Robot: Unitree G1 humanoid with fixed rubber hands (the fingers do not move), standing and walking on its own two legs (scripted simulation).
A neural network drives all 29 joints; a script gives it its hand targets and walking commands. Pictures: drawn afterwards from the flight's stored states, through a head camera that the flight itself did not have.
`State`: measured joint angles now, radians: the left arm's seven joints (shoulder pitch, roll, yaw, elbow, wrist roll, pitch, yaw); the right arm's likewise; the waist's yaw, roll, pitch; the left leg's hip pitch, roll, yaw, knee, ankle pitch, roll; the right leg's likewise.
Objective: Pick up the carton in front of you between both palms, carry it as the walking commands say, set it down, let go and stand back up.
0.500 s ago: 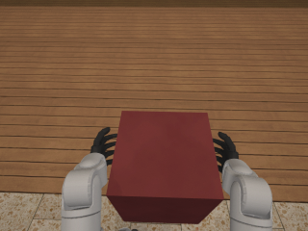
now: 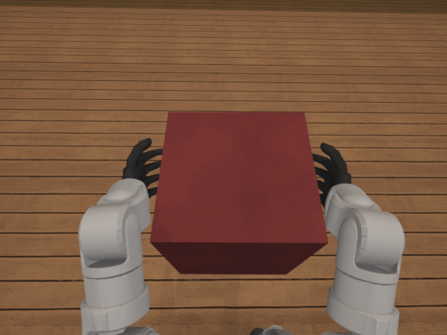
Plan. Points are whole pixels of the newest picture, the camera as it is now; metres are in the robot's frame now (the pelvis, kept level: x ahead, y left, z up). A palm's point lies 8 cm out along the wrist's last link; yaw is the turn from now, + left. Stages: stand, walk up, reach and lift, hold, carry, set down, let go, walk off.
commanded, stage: carry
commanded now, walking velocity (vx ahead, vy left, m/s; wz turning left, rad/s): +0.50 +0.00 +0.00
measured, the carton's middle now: (234, 203) +0.33 +0.00 +0.08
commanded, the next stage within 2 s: none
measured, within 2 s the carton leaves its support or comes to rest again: neither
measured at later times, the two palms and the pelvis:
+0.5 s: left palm (176, 55) +0.72 +0.14 +0.16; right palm (295, 56) +0.72 -0.16 +0.16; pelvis +0.32 -0.01 +0.00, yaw -1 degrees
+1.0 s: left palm (184, 2) +1.01 +0.15 +0.19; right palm (276, 1) +1.05 -0.14 +0.19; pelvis +0.64 -0.04 +0.04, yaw +7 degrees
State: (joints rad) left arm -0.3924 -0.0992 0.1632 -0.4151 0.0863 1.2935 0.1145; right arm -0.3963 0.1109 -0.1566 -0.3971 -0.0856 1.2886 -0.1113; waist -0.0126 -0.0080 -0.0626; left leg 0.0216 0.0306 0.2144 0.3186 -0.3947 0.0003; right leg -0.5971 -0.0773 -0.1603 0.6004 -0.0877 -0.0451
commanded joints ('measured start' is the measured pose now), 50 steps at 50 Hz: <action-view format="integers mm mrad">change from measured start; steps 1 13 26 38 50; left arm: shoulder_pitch -718 -1268 -1220 -1054 -1187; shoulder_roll -664 -923 -953 -801 -925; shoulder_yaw -676 -528 -533 -498 -529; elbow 85 295 390 267 363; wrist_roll -437 -536 -454 -286 -415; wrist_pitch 37 54 21 -5 0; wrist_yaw -209 -215 -229 -134 -204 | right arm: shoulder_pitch -734 -1208 -1135 -1247 -1226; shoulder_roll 613 858 882 904 956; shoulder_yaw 658 488 475 612 530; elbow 49 333 429 115 407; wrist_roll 428 433 365 547 472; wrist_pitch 37 60 16 9 21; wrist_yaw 215 157 175 208 231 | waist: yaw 21 71 -67 -79 83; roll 155 -86 92 112 -59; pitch -207 -472 -648 -490 -452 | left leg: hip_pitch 0 -835 222 221 -865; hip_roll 177 36 196 193 4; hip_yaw -15 -205 -448 -406 -269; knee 166 954 214 146 1046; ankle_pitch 688 44 270 711 -11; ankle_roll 100 57 210 251 52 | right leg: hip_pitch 226 796 271 -189 866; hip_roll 85 -206 1 63 -269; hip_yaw -74 325 44 125 475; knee -54 -205 487 378 -142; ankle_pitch -26 139 178 -315 256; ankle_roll -39 -180 14 33 -146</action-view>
